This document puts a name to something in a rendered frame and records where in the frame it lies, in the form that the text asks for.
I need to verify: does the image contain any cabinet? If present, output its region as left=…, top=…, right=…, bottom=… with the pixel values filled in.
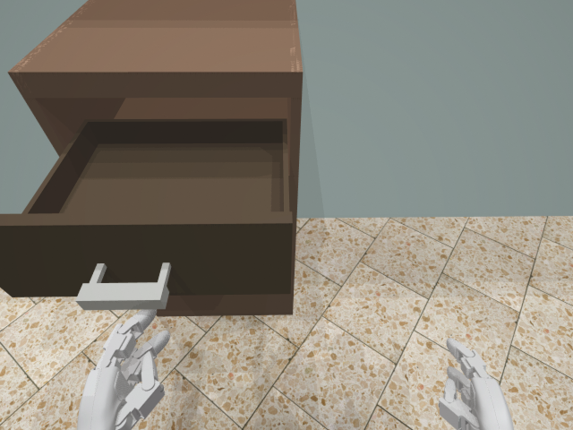
left=8, top=0, right=303, bottom=316

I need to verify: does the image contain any drawer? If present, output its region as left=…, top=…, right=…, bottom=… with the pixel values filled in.
left=0, top=118, right=293, bottom=297

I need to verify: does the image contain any left robot hand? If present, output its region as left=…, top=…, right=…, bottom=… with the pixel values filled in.
left=77, top=309, right=170, bottom=430

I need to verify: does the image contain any right robot hand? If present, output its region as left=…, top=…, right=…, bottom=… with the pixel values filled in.
left=439, top=338, right=514, bottom=430

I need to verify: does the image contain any handle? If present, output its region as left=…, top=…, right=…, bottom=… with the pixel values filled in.
left=75, top=262, right=171, bottom=310

